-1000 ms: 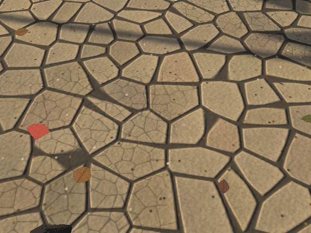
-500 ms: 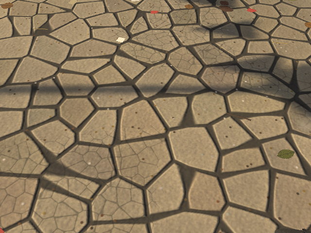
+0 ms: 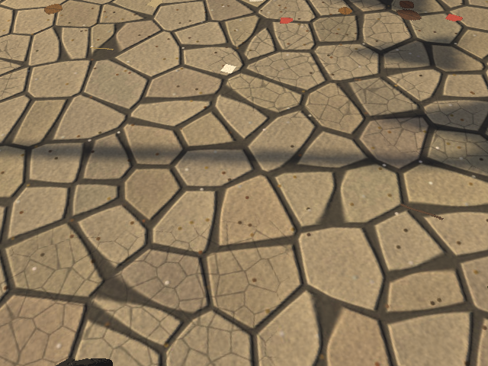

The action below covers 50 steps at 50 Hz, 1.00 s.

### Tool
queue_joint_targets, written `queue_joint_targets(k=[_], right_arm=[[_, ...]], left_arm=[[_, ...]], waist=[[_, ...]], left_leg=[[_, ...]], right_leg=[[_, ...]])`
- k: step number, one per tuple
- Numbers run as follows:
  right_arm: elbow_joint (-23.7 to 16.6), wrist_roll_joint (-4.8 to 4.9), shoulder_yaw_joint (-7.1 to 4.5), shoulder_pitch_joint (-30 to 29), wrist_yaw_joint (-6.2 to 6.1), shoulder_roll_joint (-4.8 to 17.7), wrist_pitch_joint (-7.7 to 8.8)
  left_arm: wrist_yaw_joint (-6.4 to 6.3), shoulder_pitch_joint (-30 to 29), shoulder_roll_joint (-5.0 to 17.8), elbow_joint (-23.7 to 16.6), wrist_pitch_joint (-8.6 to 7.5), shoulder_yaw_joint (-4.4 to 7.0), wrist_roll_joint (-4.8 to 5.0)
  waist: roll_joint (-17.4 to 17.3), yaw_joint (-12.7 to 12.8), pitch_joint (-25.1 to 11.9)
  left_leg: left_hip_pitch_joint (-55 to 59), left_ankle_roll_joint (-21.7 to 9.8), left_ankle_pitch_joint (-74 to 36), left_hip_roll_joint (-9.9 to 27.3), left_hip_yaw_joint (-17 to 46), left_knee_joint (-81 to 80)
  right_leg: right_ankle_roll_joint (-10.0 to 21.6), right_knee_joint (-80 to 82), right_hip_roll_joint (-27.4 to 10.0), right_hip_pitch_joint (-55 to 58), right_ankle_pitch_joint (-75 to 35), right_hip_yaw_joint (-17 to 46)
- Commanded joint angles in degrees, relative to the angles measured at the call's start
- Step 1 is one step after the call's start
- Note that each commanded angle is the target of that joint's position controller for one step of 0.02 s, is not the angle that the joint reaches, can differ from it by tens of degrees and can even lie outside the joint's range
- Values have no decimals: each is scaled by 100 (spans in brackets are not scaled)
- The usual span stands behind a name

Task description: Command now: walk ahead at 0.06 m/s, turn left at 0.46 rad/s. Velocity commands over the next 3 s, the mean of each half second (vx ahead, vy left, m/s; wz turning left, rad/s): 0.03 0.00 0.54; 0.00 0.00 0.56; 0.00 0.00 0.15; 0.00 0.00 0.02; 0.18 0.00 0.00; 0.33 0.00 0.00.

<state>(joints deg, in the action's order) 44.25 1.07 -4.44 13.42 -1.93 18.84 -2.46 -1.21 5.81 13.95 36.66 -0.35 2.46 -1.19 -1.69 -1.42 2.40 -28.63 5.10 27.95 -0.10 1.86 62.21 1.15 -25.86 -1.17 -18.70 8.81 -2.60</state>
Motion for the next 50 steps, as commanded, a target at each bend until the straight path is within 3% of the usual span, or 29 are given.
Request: queue_joint_targets(k=[1,3,7,9,10,11,12,13,14,15,16,18,24,30,32,34,35,36,37,38,39,40,41,44,46,48,50], right_arm=[[-432,-18,-84,273,-5,244,-74],[-593,-31,-35,42,76,171,-59],[-792,-25,-89,-68,237,364,-72],[-741,-37,-137,169,286,381,-79],[-697,-71,-197,307,261,499,-75],[-753,-81,-329,392,177,977,-59],[-983,-177,-418,266,127,1565,-16],[-999,-344,-352,406,174,1302,108],[-981,-324,-294,194,183,1165,209],[-1018,-189,-270,-165,154,1012,244],[-1065,-76,-201,-397,120,825,234],[-1120,-84,-134,-471,53,706,193],[-1139,-70,-202,-280,-44,844,122],[-1230,-54,-255,-430,39,912,38],[-1258,-16,-263,-510,55,901,11],[-1304,67,-252,-697,35,852,-29],[-1322,83,-224,-652,11,735,-37],[-1303,7,-147,-322,25,421,-32],[-1444,49,-227,-348,16,630,25],[-1323,-60,-368,-162,21,1067,65],[-1175,-15,-436,-83,41,1167,43],[-1031,-4,-428,24,24,1008,-22],[-1019,-12,-396,20,19,874,-73],[-1209,71,-276,-331,68,539,-84],[-1339,24,-195,-577,79,400,-58],[-1376,-43,-111,-582,113,275,-41],[-1364,-49,-86,-525,133,291,-32]], left_arm=[[-55,-170,849,-244,-46,279,-16],[-81,-185,935,-183,-21,322,16],[-63,-82,1183,-26,33,411,127],[-63,-160,1197,50,52,422,241],[-54,72,1047,176,60,396,250],[-20,327,768,233,74,331,111],[-38,-11,627,-140,74,252,-70],[-91,-452,882,-182,61,338,-6],[-111,-402,969,-135,81,386,109],[-155,-186,968,15,110,421,108],[-197,-95,1018,94,135,449,64],[-177,57,950,137,110,455,56],[-109,-178,733,86,36,356,116],[12,-143,814,74,-79,368,178],[63,-37,831,83,-132,380,196],[106,273,828,179,-179,406,188],[96,434,978,230,-183,459,146],[57,460,1343,167,-141,524,56],[68,355,1593,164,-108,554,-131],[47,131,1299,23,-131,483,-100],[4,-158,996,-48,-124,393,-40],[-25,-322,893,-92,-103,360,23],[-54,-338,846,-92,-90,334,98],[-123,-14,917,-26,0,329,46],[-127,238,1033,49,47,361,35],[-74,168,1183,60,77,400,74],[-1,106,1298,82,95,425,132]], waist=[[1065,4,-643],[1064,92,-755],[1079,130,-844],[974,-66,-796],[718,-77,-749],[-525,46,-618],[-1917,38,-450],[-1173,-360,-786],[-845,-170,-681],[-539,30,-616],[-543,102,-591],[-599,201,-728],[-599,28,-762],[-734,-12,-702],[-767,34,-756],[-712,272,-801],[-531,303,-864],[599,90,-1025],[1841,1,-615],[1341,-12,-569],[1015,-100,-482],[844,-138,-393],[855,-65,-320],[1008,193,-317],[1069,381,-465],[1118,380,-590],[1215,373,-617]], left_leg=[[-36,98,-443,256,-65,-323],[290,12,-665,323,-151,-997],[776,-259,-876,280,-371,-1933],[1368,-523,-1500,113,-569,-2893],[1813,-706,-1899,17,-449,-3349],[2385,-1089,-3250,817,816,-4038],[2586,-2217,-4420,2154,2776,-4277],[2352,-2579,-3923,2167,2837,-4425],[2221,-2301,-3513,1860,2352,-4417],[2167,-1958,-3108,1544,1992,-4353],[2114,-1783,-3102,1413,1831,-4319],[1947,-1745,-3460,1174,1635,-4276],[2277,-1776,-2997,1039,1956,-4158],[1939,-1835,-2934,943,2654,-4038],[2019,-1782,-3204,879,2875,-3912],[1850,-1543,-3164,633,2851,-3668],[1455,-1281,-2535,396,2674,-3420],[731,-924,-741,-185,1905,-2315],[-380,-587,953,-926,888,-1202],[-450,-340,833,-462,901,-5],[-439,-240,427,-373,837,417],[-487,-128,93,-337,755,643],[-676,-35,-191,-314,707,864],[-791,127,-520,-166,272,399],[-653,171,-418,-40,220,-244],[-99,118,-262,58,62,-969],[452,40,-271,43,-154,-1619]], right_leg=[[1214,910,-1406,640,-1623,759],[1230,871,-1479,682,-1667,577],[1137,656,-1739,884,-1465,529],[801,249,-1632,680,-938,304],[457,-195,-1424,370,-327,61],[-119,-1496,-868,-505,824,-562],[-573,-2925,40,-2024,2887,-507],[-507,-3841,66,-2087,3007,413],[-394,-4081,-22,-2089,2522,608],[-373,-4015,-95,-2095,2011,671],[-411,-3931,-119,-2069,1694,699],[-508,-4059,28,-1707,1274,650],[-654,-2513,177,-1486,1012,775],[-560,-1443,365,-659,1299,840],[-481,-949,406,-387,1244,840],[-347,200,404,308,455,719],[-203,611,40,937,-187,880],[253,751,-1134,1608,-846,1896],[1264,937,-2036,1313,-1737,3164],[1582,910,-2292,1089,-1745,3073],[1349,819,-1911,974,-1542,2438],[1076,754,-1510,982,-1210,1912],[1015,721,-1387,1081,-1257,1662],[1101,754,-1213,1389,-1636,1071],[1218,703,-1333,1707,-1811,1080],[1240,643,-1382,1613,-1942,938],[1249,603,-1430,1403,-2121,867]])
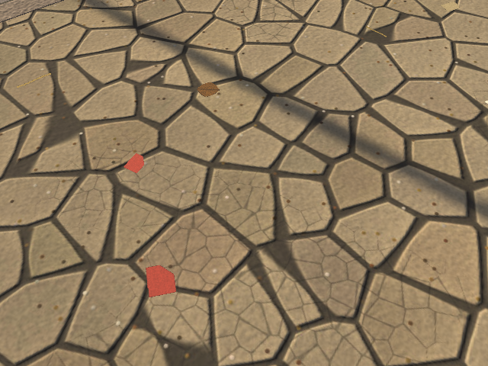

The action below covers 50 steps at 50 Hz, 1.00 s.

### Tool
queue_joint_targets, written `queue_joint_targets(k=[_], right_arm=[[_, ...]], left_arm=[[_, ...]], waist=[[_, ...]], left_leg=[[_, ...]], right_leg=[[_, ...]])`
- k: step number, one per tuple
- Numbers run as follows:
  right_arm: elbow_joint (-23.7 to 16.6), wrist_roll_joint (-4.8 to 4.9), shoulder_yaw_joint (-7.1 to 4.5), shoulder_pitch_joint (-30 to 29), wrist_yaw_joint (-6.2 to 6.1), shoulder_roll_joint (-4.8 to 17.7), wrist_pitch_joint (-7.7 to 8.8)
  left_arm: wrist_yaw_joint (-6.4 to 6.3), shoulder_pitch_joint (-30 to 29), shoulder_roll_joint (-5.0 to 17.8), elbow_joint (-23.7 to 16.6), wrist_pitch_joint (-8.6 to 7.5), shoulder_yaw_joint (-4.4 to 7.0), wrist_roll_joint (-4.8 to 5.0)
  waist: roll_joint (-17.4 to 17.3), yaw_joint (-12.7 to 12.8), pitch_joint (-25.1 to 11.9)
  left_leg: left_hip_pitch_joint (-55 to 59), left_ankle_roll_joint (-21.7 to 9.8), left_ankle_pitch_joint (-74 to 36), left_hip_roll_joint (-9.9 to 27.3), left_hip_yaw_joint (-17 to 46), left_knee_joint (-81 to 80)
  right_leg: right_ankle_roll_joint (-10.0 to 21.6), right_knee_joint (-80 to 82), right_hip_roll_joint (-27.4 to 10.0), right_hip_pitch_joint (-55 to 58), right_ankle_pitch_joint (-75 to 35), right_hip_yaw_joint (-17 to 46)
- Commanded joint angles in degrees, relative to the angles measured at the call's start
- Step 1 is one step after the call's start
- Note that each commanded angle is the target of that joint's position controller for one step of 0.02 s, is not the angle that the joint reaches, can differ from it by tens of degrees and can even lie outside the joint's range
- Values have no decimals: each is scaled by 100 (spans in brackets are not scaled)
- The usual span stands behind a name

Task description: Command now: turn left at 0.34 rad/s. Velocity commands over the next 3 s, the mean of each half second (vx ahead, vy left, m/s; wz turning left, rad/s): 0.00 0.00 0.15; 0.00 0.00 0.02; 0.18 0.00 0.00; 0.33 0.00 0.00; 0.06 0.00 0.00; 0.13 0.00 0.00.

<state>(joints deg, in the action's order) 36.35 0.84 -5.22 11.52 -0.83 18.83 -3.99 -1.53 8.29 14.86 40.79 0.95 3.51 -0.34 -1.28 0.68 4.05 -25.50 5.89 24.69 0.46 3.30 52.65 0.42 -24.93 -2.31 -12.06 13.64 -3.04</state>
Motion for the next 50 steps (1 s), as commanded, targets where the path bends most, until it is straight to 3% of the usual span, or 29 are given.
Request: queue_joint_targets(k=[1,3,4,5,6,7,8,9,11,15,18,20,21,22,23,24,25,27,37,50], right_arm=[[-548,-17,-19,-278,32,337,118],[-427,-15,-27,-11,55,328,116],[-318,-32,-31,207,67,318,125],[-332,-53,-47,239,44,469,129],[-410,-94,-98,377,-30,873,128],[-428,-252,-32,74,-1,825,193],[-470,-287,35,-49,45,531,295],[-355,-303,101,-157,55,386,377],[-275,-187,82,-419,47,472,454],[-108,-173,153,-604,27,256,438],[48,-161,166,-574,36,237,394],[173,-94,211,-639,45,148,385],[279,-117,231,-438,54,82,422],[334,-206,233,-279,78,79,457],[368,-214,215,-182,74,66,449],[413,-224,202,-461,48,212,428],[414,-188,181,-565,19,192,409],[502,-160,177,-525,-36,151,342],[1173,-124,135,-269,-80,118,348],[1925,-96,162,-102,-151,136,352]], left_arm=[[58,-112,1227,-294,-33,317,85],[85,-160,1212,-225,-33,282,179],[85,-154,1116,-171,-41,235,224],[107,180,913,-14,-90,153,191],[156,318,515,-75,-147,1,-96],[117,49,443,-245,-151,-35,-96],[58,-196,852,-225,-105,69,-26],[55,-184,920,-171,-76,116,32],[2,33,949,31,11,174,7],[20,224,625,198,22,77,55],[23,132,599,211,10,33,64],[40,365,558,328,-22,-2,12],[37,395,717,346,-39,7,-76],[20,387,1042,304,-43,53,-82],[42,269,1173,427,-57,108,-1],[81,173,893,376,-95,51,8],[79,165,767,441,-133,8,-42],[70,163,700,510,-213,-28,-49],[-16,328,650,896,-216,-102,-15],[-26,396,562,1356,-193,-164,0]], waist=[[1199,155,-784],[1137,-20,-769],[1050,-153,-762],[726,-136,-833],[-546,19,-1224],[-1415,20,-1079],[-948,-215,-920],[-921,-139,-814],[-803,-65,-651],[-668,6,-707],[-644,-91,-723],[-491,111,-673],[-267,61,-695],[190,-137,-638],[733,-308,-531],[548,-80,-386],[537,-79,-380],[505,-65,-362],[113,-10,-318],[136,-41,-263]], left_leg=[[327,-82,-34,-46,-363,-994],[904,-269,-744,-128,-481,-2123],[1454,-435,-1444,-198,-550,-2980],[2175,-603,-2206,1,-195,-3418],[3074,-925,-3991,1182,1215,-3324],[2323,-1923,-4088,1948,1881,-3238],[2066,-2206,-3580,1806,1802,-3383],[1952,-2068,-3347,1587,1522,-3413],[1885,-1810,-3259,1327,1214,-3384],[1647,-1751,-3621,1003,716,-3230],[1698,-1813,-3208,1052,919,-3173],[1445,-1578,-2499,894,872,-3130],[1240,-1311,-2013,727,823,-3122],[1101,-1068,-1424,423,592,-2992],[1337,-864,-1111,109,242,-3095],[1530,-751,-1115,52,182,-2911],[1596,-758,-1216,57,153,-2834],[1589,-798,-1597,85,180,-2808],[1574,-702,-1901,88,134,-2875],[1643,-666,-2030,83,62,-2910]], right_leg=[[1314,455,-1339,726,-2607,930],[1173,203,-1288,608,-2472,884],[980,10,-1192,379,-2274,791],[564,-215,-1015,-55,-1671,622],[-13,-1261,-532,-818,86,131],[-316,-1605,-134,-1234,1991,149],[-451,-2244,-220,-1251,2184,394],[-476,-2561,-223,-1298,2051,500],[-558,-2738,-241,-1396,1627,587],[-626,-2162,-174,-788,1136,447],[-573,-1224,-117,-446,877,375],[-434,94,-61,221,-370,310],[-332,256,-214,630,-1173,545],[-160,157,-507,716,-1794,789],[78,20,-445,162,-888,706],[107,168,-346,-129,-368,690],[39,249,-327,-215,-232,692],[-78,245,-253,-150,-447,627],[-59,194,-122,32,-464,517],[-41,258,-4,47,-550,429]])
Over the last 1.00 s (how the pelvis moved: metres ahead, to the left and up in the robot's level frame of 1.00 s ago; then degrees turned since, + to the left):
0.02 0.02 0.00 34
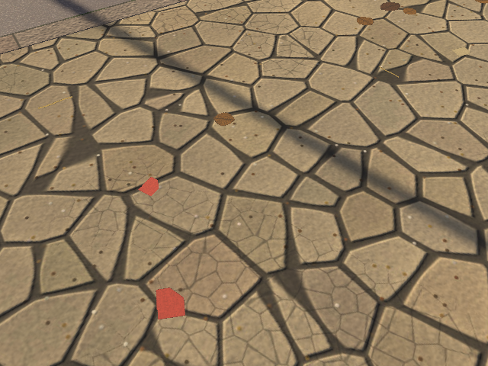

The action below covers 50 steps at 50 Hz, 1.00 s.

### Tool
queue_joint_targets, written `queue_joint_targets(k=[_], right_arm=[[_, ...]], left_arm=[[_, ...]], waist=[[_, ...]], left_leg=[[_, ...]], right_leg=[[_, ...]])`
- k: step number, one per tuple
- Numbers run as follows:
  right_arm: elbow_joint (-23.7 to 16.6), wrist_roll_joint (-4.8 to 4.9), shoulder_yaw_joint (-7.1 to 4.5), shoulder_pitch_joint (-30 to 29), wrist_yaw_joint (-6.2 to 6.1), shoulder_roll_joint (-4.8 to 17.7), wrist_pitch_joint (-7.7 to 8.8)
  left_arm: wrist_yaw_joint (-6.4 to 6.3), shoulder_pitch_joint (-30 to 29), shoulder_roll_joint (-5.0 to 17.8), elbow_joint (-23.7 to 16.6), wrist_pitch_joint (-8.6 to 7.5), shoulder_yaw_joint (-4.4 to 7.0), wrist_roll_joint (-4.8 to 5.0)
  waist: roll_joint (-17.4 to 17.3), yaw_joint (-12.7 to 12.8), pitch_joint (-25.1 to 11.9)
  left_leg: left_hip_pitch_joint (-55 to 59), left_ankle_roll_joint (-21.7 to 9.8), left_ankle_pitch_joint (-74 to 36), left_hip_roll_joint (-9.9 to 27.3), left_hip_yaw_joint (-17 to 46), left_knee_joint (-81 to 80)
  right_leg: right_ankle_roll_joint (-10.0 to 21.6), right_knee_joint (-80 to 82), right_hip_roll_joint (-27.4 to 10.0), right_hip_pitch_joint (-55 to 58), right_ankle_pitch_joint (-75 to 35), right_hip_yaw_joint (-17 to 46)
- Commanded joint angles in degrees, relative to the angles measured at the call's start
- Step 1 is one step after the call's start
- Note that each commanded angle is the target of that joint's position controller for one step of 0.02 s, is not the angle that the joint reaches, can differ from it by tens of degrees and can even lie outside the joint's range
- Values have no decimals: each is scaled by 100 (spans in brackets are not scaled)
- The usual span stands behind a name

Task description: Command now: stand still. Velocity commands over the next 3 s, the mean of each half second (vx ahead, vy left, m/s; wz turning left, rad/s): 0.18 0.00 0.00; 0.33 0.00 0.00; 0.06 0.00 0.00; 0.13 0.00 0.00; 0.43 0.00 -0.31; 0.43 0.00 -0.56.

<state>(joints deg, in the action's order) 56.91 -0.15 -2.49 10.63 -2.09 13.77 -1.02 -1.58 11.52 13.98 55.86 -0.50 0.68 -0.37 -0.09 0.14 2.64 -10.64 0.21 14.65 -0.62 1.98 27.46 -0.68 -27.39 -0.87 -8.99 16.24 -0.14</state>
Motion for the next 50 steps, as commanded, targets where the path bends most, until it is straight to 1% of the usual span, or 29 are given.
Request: queue_joint_targets(k=[1,7,8,10,12,15,16,18,19,20,21,22,23,24,25,27,29,32,35,37,38,40,41,42,43,44,45,46,50], right_arm=[[-86,4,-107,-7,-28,636,55],[149,10,-77,23,-36,597,52],[227,16,-65,116,-39,550,45],[258,83,-96,156,-50,606,42],[168,89,-81,28,-26,552,163],[53,136,-20,-133,111,243,458],[35,154,-16,-152,160,250,519],[195,207,-13,318,213,203,593],[431,202,-68,838,208,318,602],[647,167,-182,1467,189,692,615],[810,196,-360,2208,232,1366,644],[746,76,-257,2166,271,1114,720],[638,43,-156,1865,277,766,790],[546,47,-119,1672,292,655,820],[506,68,-81,1563,310,605,803],[502,46,31,1622,288,327,700],[440,38,50,1624,204,398,617],[320,12,20,1535,86,717,594],[398,109,-48,1780,69,877,630],[408,129,-75,1727,69,864,599],[386,86,-97,1658,65,915,558],[291,10,-99,1478,62,910,440],[161,-71,-38,1551,67,766,426],[236,-111,199,2588,131,-113,487],[428,44,104,2603,164,250,592],[213,191,8,1969,168,556,633],[84,186,5,1495,113,596,623],[63,123,-41,1278,42,604,567],[17,33,-28,1440,-60,189,294]], left_arm=[[-24,85,646,-122,-47,115,3],[-39,175,622,38,-42,89,7],[-47,287,591,113,-32,83,15],[-85,294,721,112,-2,132,85],[-96,384,816,58,-65,161,123],[-49,861,1160,184,-234,301,199],[-34,802,1166,145,-258,315,207],[16,260,1085,-75,-272,289,228],[42,-63,975,-222,-267,259,235],[65,-356,676,-397,-314,178,213],[58,-455,439,-634,-430,125,158],[55,-449,621,-661,-526,173,226],[112,-233,654,-590,-589,189,327],[162,-132,603,-523,-630,183,346],[196,-269,641,-561,-659,213,300],[284,-482,579,-644,-649,245,207],[359,-708,352,-753,-584,181,173],[368,-1545,134,-1106,-539,48,164],[375,-1820,364,-1275,-495,77,218],[396,-1781,539,-1328,-510,142,207],[399,-1515,665,-1280,-527,212,170],[363,-19,984,-810,-525,419,131],[310,757,1245,-612,-497,489,52],[319,1052,1664,-496,-449,519,-86],[354,1061,1281,-476,-411,435,-28],[353,308,1079,-579,-425,363,54],[345,-265,802,-681,-450,280,64],[367,-532,608,-689,-497,212,38],[379,-724,451,-431,-582,130,-174]], waist=[[20,10,-118],[21,3,-89],[31,0,-217],[144,-9,74],[282,54,556],[998,142,565],[1001,98,620],[920,-291,653],[705,-525,576],[-103,-719,404],[-1587,-872,101],[-1284,-783,99],[-751,-530,248],[-550,-400,214],[-381,-349,297],[-459,-315,239],[-472,-309,265],[-460,-421,529],[-626,-386,650],[-578,-206,600],[-645,-16,334],[-706,727,-680],[-294,935,-1337],[1515,401,-2482],[1180,538,-2891],[890,358,-1797],[369,194,-1162],[97,55,-810],[398,-400,-714]], left_leg=[[156,-97,-1025,188,188,-394],[140,-88,-999,176,151,-411],[177,-104,-419,99,66,-401],[-284,-235,1631,-92,-88,-180],[-943,-357,2276,-48,-20,11],[-1440,-301,1088,-82,-395,1121],[-1328,-370,984,41,-315,1261],[-335,-563,986,40,-388,304],[566,-575,578,4,-295,-259],[1275,-756,851,563,785,-720],[2140,-1370,1043,1667,2778,-1487],[2285,-1720,606,2169,3652,-1637],[2334,-1648,162,2104,3198,-1515],[2379,-1479,-123,1918,2652,-1504],[2375,-1329,-617,1821,2196,-1566],[2108,-1082,-1596,1472,1363,-1690],[1673,-1092,-1893,1296,901,-1878],[652,-1049,-1684,1049,407,-2231],[713,-1022,-1652,1276,344,-2403],[1147,-873,-2520,1395,228,-2052],[1339,-757,-3689,1391,147,-1589],[1192,-416,-5188,1046,-110,206],[75,-202,-3703,747,-168,1636],[-1657,168,1405,-376,-197,4125],[-1739,166,2241,-493,796,5164],[-2111,114,1957,-142,635,5306],[-2084,98,1509,187,351,5006],[-1870,121,1250,376,261,4682],[-642,134,832,598,209,3174]], right_leg=[[70,509,-142,-262,-811,135],[78,528,-113,-282,-796,118],[102,542,-49,-238,-218,59],[323,541,-28,-560,1753,171],[608,789,-357,-827,2781,716],[1243,1565,-1449,-367,3129,2296],[1367,1714,-1648,-550,2994,2565],[1150,1489,-1373,-1141,2471,2031],[894,1054,-966,-1594,1891,1469],[519,-213,-355,-2200,997,583],[156,-2108,286,-3111,826,-277],[176,-3366,242,-3764,1569,253],[313,-3992,-13,-4110,1287,535],[427,-4142,-203,-4282,835,516],[468,-4037,-366,-4463,443,411],[404,-3599,-549,-4150,-66,182],[209,-2975,-520,-3806,-466,-55],[45,-1390,-266,-2840,-1265,-343],[169,-676,-151,-2345,-1648,-291],[354,-342,-92,-2173,-1664,-196],[446,-324,55,-1762,-1632,-246],[695,-272,329,61,-2006,-387],[935,-574,-443,1678,-3272,353],[2092,-335,-2231,3495,-4358,2782],[2248,415,-2284,3068,-4051,3704],[1981,568,-2058,2034,-3803,2706],[1741,720,-1790,1115,-3857,1963],[1611,885,-1551,373,-4138,1451],[1565,1268,-1128,-970,-4364,542]])
Over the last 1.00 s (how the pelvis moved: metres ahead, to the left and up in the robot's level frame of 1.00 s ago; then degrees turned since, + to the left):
0.00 0.02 0.00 3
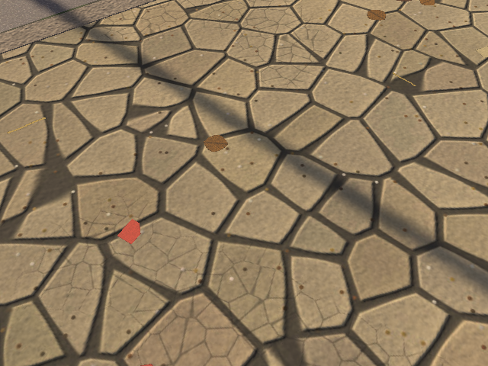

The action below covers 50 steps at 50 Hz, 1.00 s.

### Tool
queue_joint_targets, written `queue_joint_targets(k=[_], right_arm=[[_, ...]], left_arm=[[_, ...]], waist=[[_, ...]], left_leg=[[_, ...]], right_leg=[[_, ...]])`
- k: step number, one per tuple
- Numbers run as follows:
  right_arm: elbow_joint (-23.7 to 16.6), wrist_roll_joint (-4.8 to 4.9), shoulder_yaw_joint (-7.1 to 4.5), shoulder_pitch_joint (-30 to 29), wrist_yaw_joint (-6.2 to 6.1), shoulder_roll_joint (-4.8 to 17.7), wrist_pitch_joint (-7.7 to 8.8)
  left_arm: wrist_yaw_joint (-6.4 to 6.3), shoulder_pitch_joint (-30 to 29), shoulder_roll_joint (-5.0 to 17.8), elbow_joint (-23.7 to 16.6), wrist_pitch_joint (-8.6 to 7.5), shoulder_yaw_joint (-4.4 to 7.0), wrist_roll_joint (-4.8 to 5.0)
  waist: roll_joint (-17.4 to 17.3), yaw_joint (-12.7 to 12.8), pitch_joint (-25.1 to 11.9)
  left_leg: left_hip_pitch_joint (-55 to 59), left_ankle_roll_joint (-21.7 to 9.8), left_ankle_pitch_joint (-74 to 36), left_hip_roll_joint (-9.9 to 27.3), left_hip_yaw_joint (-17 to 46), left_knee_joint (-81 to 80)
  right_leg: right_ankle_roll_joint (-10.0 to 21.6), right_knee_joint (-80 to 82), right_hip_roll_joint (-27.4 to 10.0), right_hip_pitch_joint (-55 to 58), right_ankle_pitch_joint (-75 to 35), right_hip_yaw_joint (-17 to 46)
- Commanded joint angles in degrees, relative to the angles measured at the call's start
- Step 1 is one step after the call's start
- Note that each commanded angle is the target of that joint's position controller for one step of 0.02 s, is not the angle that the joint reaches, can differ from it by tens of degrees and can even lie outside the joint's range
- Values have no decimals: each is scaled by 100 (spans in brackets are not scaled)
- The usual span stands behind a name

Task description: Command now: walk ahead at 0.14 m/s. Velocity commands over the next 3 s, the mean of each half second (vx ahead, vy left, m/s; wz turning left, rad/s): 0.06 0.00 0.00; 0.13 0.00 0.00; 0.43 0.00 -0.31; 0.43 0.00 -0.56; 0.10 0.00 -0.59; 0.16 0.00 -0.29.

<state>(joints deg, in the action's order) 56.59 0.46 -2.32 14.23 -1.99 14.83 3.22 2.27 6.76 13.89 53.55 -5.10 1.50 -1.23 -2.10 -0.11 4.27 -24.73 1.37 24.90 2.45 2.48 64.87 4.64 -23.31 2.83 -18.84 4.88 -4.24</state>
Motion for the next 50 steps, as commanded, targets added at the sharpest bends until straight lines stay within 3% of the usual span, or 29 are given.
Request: queue_joint_targets(k=[1,3,5,8,10,11,12,13,14,19,27,36,37,38,39,41,42,44,45,47,50], right_arm=[[-26,-47,-34,933,-98,69,-172],[-149,-89,-27,543,-119,153,-256],[-195,-63,-72,284,-110,320,-359],[-204,-121,-108,41,-93,355,-397],[-239,-196,-115,-42,-106,458,-360],[-255,-143,-178,-167,-129,821,-342],[-124,-73,-217,-194,-98,830,-322],[-109,-77,-163,-244,-66,543,-281],[-81,-110,-126,-318,-48,411,-241],[76,-51,-131,-278,-35,461,-133],[283,-41,-117,-229,-57,439,-205],[439,-53,-110,-235,-82,356,-285],[518,-53,-97,-119,-83,283,-298],[552,-24,-109,-95,-86,279,-313],[534,4,-122,-142,-87,283,-312],[318,16,-100,-481,-68,186,-202],[200,46,-83,-662,-30,127,-113],[64,111,-128,-897,54,236,36],[55,138,-160,-861,92,301,92],[54,157,-187,-866,151,322,185],[255,124,-178,-471,208,101,228]], left_arm=[[-40,-302,535,-170,-114,57,-99],[-132,-281,735,-132,-34,105,-52],[-198,-177,866,-85,75,131,4],[-250,-209,720,-34,188,68,89],[-244,164,469,120,205,-28,80],[-240,518,512,159,199,-3,48],[-275,566,545,166,245,15,52],[-311,450,591,171,284,20,43],[-337,426,553,173,318,15,59],[-339,433,545,271,349,15,78],[-352,426,527,428,445,34,122],[-380,425,541,582,478,51,123],[-383,541,488,663,482,43,123],[-390,575,553,700,496,74,161],[-399,602,692,704,507,129,203],[-409,926,978,728,446,228,251],[-413,1066,1141,755,376,291,259],[-410,1128,1079,713,189,311,173],[-393,1091,1000,668,117,302,180],[-366,884,894,548,64,295,275],[-329,716,1047,500,147,344,327]], waist=[[670,-396,-878],[729,-285,-995],[701,-178,-980],[606,-240,-520],[326,-193,-290],[-132,130,-211],[-542,191,-191],[-450,113,-184],[-441,134,-243],[-96,79,-606],[190,47,-617],[201,36,-446],[215,29,-568],[283,40,-462],[429,84,-262],[956,264,222],[1172,324,418],[1021,365,577],[861,305,482],[690,210,275],[738,-88,-24]], left_leg=[[848,57,-237,283,111,-1120],[1057,93,-614,274,57,-1967],[1268,92,-1090,212,1,-2418],[1666,-48,-1519,95,-129,-3328],[1888,-212,-1920,370,171,-4111],[1843,-355,-2082,544,327,-4080],[1261,-424,-1215,371,268,-4170],[998,-355,-929,276,221,-4311],[951,-259,-1077,253,197,-4365],[1397,-208,-2398,175,85,-4082],[1505,-237,-2758,96,-12,-3998],[1533,-198,-2493,31,-85,-4088],[1592,-197,-1947,-43,-176,-4093],[1446,-224,-1070,-195,-332,-3940],[1107,-272,-149,-341,-488,-3671],[86,-327,359,-409,-668,-2783],[-234,-385,205,-261,-563,-2230],[-1079,-488,545,127,-128,-1183],[-1395,-526,587,281,-15,-982],[-1172,-539,247,408,-98,-1728],[770,-379,-861,-67,-791,-3132]], right_leg=[[1049,889,-1461,-71,-3150,864],[1010,965,-1434,-71,-2156,869],[935,1181,-1447,-169,-357,1047],[620,1251,-1264,-569,1816,1184],[190,1008,-977,-610,2326,1137],[-9,828,-635,-649,2203,899],[-121,683,-383,-177,1829,539],[-174,478,-364,182,1528,467],[-155,368,-374,354,1281,439],[-94,100,-446,694,47,434],[-125,-48,-486,953,-621,441],[-138,13,-526,939,-538,494],[-121,66,-480,987,77,455],[-43,115,-447,908,1068,485],[112,265,-549,776,2372,705],[623,1060,-1452,750,4168,2026],[951,1437,-2008,715,4426,2832],[1228,1650,-2487,1013,3798,3409],[1178,1594,-2484,1322,3388,3299],[838,1505,-2117,1474,2596,2504],[566,1166,-1443,454,1945,1323]])
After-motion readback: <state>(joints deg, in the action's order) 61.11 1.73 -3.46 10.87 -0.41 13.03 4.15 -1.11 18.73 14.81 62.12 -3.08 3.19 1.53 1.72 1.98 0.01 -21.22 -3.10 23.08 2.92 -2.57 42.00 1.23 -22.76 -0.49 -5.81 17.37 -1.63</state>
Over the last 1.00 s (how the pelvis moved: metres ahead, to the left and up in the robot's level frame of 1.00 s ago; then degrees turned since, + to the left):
0.29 -0.04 0.00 0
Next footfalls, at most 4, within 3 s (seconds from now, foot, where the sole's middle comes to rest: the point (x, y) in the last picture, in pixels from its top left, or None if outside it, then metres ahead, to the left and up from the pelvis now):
0.20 left None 0.13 0.15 -0.77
1.06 left None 0.23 0.18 -0.77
1.58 right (291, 330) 0.54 -0.07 -0.77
2.04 left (267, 227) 0.87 -0.02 -0.77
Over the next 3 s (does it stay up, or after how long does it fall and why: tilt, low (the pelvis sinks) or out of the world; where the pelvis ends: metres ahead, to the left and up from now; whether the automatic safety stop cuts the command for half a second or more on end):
stays up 0.75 -0.10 0.00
